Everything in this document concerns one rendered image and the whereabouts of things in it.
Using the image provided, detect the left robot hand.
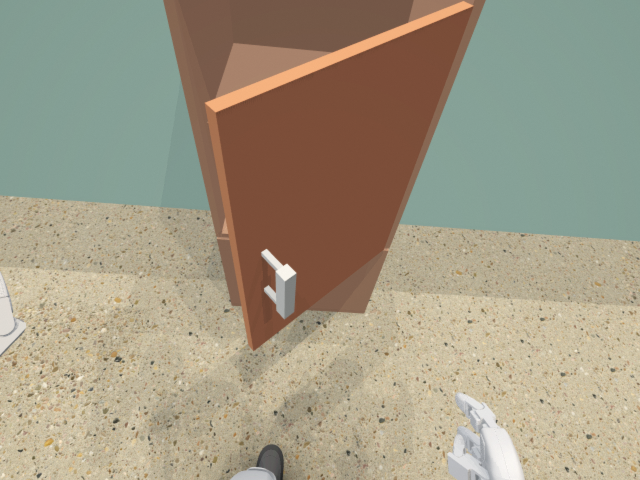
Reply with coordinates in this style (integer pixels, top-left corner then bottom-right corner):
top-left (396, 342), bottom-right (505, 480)
top-left (0, 272), bottom-right (26, 357)

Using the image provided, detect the cupboard door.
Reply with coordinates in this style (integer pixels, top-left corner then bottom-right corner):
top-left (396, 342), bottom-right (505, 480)
top-left (205, 1), bottom-right (474, 351)

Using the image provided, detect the left robot foot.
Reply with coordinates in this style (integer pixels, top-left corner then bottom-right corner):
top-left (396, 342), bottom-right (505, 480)
top-left (256, 444), bottom-right (284, 480)

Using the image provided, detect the right robot hand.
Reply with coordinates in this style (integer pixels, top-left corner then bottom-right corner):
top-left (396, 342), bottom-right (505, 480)
top-left (447, 392), bottom-right (525, 480)

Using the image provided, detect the handle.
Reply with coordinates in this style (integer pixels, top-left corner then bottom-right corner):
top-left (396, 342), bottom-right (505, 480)
top-left (261, 249), bottom-right (297, 319)

